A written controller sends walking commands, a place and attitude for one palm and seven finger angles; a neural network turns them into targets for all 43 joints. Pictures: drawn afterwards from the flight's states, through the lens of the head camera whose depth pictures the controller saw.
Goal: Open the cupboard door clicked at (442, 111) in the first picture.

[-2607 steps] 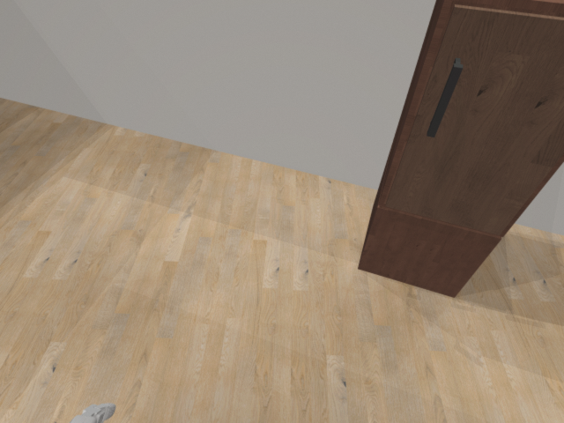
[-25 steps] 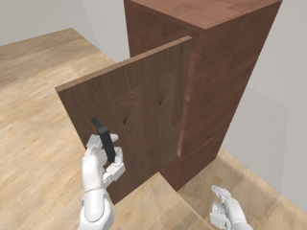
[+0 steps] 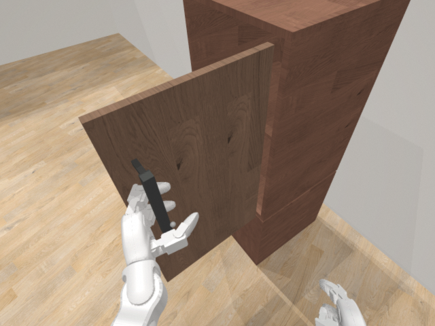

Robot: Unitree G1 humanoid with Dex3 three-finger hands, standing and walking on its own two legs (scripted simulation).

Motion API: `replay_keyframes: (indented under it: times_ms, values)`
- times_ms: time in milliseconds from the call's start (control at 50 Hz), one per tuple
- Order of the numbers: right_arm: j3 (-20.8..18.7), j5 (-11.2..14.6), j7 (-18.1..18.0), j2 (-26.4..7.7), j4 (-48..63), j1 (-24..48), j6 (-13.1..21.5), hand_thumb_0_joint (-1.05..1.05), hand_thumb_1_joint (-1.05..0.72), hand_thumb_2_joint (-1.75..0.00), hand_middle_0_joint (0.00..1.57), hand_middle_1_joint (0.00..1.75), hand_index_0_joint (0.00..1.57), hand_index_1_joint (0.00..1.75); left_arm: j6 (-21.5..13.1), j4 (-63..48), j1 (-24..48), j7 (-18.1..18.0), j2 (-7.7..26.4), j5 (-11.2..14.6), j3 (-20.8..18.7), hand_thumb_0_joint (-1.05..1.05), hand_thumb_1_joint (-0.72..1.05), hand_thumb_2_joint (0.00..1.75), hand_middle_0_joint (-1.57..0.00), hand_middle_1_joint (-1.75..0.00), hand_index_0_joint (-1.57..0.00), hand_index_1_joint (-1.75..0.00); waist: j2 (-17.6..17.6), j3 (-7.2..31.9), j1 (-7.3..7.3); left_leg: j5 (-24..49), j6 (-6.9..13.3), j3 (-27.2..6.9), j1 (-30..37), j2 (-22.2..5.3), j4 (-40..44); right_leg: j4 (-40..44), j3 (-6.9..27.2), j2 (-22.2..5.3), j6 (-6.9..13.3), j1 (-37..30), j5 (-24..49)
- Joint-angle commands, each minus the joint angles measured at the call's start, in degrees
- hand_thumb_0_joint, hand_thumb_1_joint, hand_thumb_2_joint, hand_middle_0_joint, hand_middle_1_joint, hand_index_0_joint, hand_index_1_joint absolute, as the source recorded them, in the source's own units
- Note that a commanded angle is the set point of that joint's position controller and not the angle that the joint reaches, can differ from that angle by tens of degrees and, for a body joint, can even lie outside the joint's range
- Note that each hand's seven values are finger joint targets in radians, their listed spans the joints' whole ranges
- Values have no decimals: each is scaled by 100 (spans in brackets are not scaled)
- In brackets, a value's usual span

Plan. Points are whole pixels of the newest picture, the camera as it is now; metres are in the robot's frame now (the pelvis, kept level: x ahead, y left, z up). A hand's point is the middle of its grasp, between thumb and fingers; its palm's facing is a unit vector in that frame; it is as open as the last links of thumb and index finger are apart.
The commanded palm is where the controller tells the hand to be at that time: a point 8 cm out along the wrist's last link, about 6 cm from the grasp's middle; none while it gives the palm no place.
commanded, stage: open thumb and fingers to let go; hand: left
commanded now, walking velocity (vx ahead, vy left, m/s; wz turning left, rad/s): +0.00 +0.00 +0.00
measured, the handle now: (153, 200) +0.32 +0.13 +0.09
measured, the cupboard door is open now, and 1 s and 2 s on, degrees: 92 93 93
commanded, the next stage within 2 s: slide the hand sideways off the handle in 0.46 s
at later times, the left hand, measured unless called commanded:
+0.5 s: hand (168, 222) +0.28 +0.10 +0.09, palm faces +0.24 -0.97 +0.00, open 15.3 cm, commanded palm +0.24 +0.14 +0.08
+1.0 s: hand (163, 245) +0.24 +0.10 +0.08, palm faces -0.16 -0.99 +0.00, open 16.3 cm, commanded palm +0.21 +0.16 +0.08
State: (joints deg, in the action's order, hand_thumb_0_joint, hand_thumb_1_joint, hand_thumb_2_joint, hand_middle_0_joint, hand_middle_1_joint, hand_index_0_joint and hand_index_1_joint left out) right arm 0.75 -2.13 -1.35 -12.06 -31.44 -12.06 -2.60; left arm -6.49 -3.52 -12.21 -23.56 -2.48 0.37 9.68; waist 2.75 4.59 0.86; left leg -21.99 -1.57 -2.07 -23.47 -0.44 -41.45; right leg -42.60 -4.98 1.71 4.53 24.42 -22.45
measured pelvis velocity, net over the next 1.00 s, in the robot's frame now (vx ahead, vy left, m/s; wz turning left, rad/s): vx -0.01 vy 0.05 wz -0.03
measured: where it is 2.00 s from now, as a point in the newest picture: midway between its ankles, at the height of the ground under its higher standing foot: outside the picture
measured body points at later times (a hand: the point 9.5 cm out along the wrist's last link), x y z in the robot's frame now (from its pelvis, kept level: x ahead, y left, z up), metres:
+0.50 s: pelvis -0.01 +0.04 +0.00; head -0.01 +0.03 +0.45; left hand +0.26 +0.15 +0.09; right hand +0.17 -0.16 -0.09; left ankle -0.01 +0.15 -0.71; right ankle +0.00 -0.06 -0.71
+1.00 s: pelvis -0.01 +0.05 -0.01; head -0.01 +0.04 +0.44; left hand +0.24 +0.15 +0.08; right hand +0.16 -0.16 -0.08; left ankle -0.01 +0.15 -0.71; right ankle +0.00 -0.06 -0.71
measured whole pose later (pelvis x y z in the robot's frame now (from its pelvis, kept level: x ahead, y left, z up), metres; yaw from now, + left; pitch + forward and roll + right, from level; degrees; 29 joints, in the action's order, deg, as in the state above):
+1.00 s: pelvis -0.01 +0.05 -0.01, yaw -2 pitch +4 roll +0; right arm 2.9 0.6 0.4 -11.7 -25.6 -14.1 1.3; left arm -6.0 -7.8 -13.3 -3.1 3.4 2.2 13.8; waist 1.6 4.1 0.5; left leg -23.7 2.2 1.0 -26.4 1.8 -46.3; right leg -46.0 -1.9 -0.6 0.6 27.3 -22.5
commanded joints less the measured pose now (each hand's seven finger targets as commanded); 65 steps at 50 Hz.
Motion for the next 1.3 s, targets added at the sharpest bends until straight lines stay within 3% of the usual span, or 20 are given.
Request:
replay_keyframes:
  times_ms: [0,60,100,240,420,540,560,600,640,700,740,780,820,840,920,940,980,1100,1200,1280]
  values:
    - [-106,4,-14,-344,975,730,338,0,-90,-90,20,30,20,30,-456,-1246,1049,-96,94,-119,-198,0,-43,33,-30,-121,-30,-121,-950,775,-84,812,278,168,-81,198,156,1150,965,-547,-502,-791,1490]
    - [-108,1,5,-349,974,755,354,0,-90,-90,20,30,20,30,-442,-1200,1210,-138,-11,-170,-54,0,-50,30,-30,-120,-30,-120,-813,704,-42,784,288,178,18,185,174,1143,842,-499,-457,-606,1245]
    - [-95,-2,6,-363,974,761,366,0,-90,-90,20,30,20,30,-434,-1178,1465,-132,-117,-199,101,0,-50,30,-28,-110,-28,-110,-828,671,19,752,303,169,64,181,168,1126,777,-468,-445,-479,1113]
    - [-97,6,36,-376,996,773,308,0,-90,-90,20,30,20,30,-298,-1052,1599,-253,-289,-339,281,0,-50,30,-22,-75,-22,-75,-458,791,-49,919,287,114,228,124,284,789,353,-286,-283,-328,1101]
    - [-120,-3,162,-360,1049,764,187,0,-90,-90,20,30,20,30,-25,-1021,1795,-610,-744,-632,727,0,-50,30,-15,-30,-15,-30,-541,890,-50,1214,222,1,217,30,263,436,103,-172,-197,-171,1185]
    - [-83,34,143,-347,1011,913,95,0,-90,-90,20,30,20,30,141,-935,2030,-720,-798,-548,692,0,-50,30,-15,-30,-15,-30,-593,821,-77,981,211,-40,188,30,314,505,86,-145,-180,-139,848]
    - [-86,42,176,-562,795,503,97,0,-90,-90,20,30,20,30,-113,-828,2074,464,-207,-1063,1696,0,-50,30,-15,-30,-15,-30,-755,536,439,1079,303,-20,368,20,234,435,277,-190,-219,213,1211]
    - [-116,128,66,-523,1058,424,169,0,-90,-90,20,30,20,30,-535,-1227,2053,1487,472,-724,1072,0,-50,30,-15,-30,-15,-30,-515,1084,118,1212,343,2,347,73,200,292,305,-209,-178,-146,1534]
    - [-77,195,17,-516,1155,442,256,0,-90,-90,20,30,20,30,-669,-1390,1922,2180,535,-413,1073,0,-50,30,-15,-30,-15,-30,-179,1188,105,1198,337,23,419,95,198,293,334,-212,-170,-199,1539]
    - [24,335,-42,-500,1331,550,439,0,-90,-90,20,30,20,30,-547,-1326,1860,2909,366,366,948,0,-50,30,-15,-30,-15,-30,-305,781,163,721,325,-93,292,86,323,422,208,-135,-200,-43,979]
    - [61,400,-75,-524,1408,688,548,0,-90,-90,20,30,20,30,-349,-1226,1556,2859,328,728,604,0,-50,30,-15,-30,-15,-30,-381,537,24,365,263,-184,163,65,496,490,91,-100,-207,2,536]
    - [54,399,-63,-540,1409,674,636,0,-90,-90,20,30,20,30,-232,-1260,1477,2593,316,801,372,0,-50,30,-15,-30,-15,-30,-495,464,-14,211,226,-236,103,62,563,455,31,-103,-233,76,394]
    - [4,365,-3,-540,1462,597,702,0,-90,-90,20,30,20,30,-226,-1463,1190,2306,337,654,287,0,-50,30,-15,-30,-15,-30,-610,631,-84,386,213,-216,140,36,559,374,26,-104,-241,44,496]
    - [2,348,44,-544,1479,561,713,0,-90,-90,20,30,20,30,-242,-1505,938,2187,425,519,273,0,-50,30,-15,-30,-15,-30,-412,616,-147,509,201,-186,130,36,554,323,36,-112,-221,20,567]
    - [-40,270,169,-535,1555,400,720,0,-90,-90,20,30,20,30,-385,-1810,725,1979,625,109,304,0,-50,30,-15,-30,-15,-30,-438,709,-105,707,224,-95,114,12,408,236,117,-130,-210,87,710]
    - [-51,259,177,-561,1559,384,706,0,-90,-90,20,30,20,30,-406,-1851,507,1989,840,63,137,0,-50,30,-15,-30,-15,-30,-422,752,-170,797,238,-57,67,20,379,231,153,-126,-191,-21,797]
    - [-45,263,195,-526,1631,397,693,0,-90,-90,20,30,20,30,-445,-2042,169,2060,876,94,58,0,-50,30,-15,-30,-15,-30,-400,807,-197,883,251,43,50,32,321,218,186,-135,-198,-112,964]
    - [-5,308,111,-557,1659,378,737,0,-90,-90,20,30,20,30,-468,-2451,-146,2346,1096,435,-266,0,-50,30,-15,-30,-15,-30,-392,536,-59,648,290,85,-149,64,191,324,255,-102,-259,-22,891]
    - [-50,318,49,-584,1651,226,901,0,-90,-90,20,30,20,30,-639,-2779,-912,2606,1328,666,-609,0,-50,30,-15,-30,-15,-30,-362,845,-89,1035,304,133,-157,111,-21,218,292,-99,-296,-190,1451]
    - [-74,326,19,-632,1626,156,974,0,-90,-90,20,30,20,30,-725,-2767,-1181,2832,1545,794,-885,0,-50,30,-15,-30,-15,-30,-380,741,-67,1045,304,134,-375,138,-156,182,374,-120,-331,-150,1558]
